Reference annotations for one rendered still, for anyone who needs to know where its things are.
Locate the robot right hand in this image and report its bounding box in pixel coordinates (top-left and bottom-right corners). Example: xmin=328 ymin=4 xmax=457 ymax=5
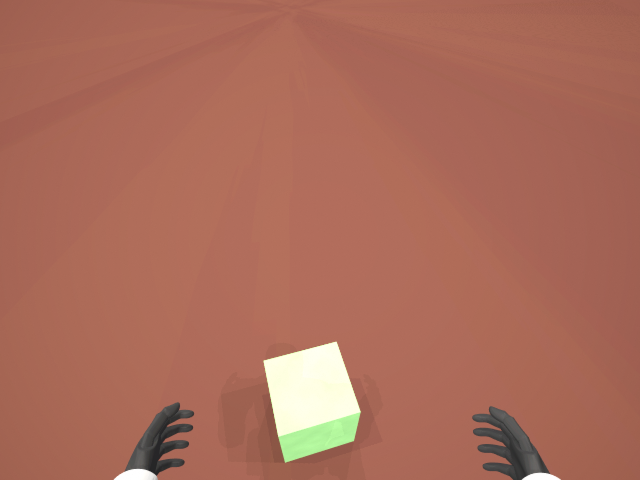
xmin=472 ymin=406 xmax=550 ymax=480

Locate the robot left hand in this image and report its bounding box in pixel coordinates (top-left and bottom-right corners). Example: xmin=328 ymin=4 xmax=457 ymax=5
xmin=124 ymin=402 xmax=194 ymax=476

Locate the carton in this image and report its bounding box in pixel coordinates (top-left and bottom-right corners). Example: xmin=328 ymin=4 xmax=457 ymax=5
xmin=264 ymin=342 xmax=361 ymax=463

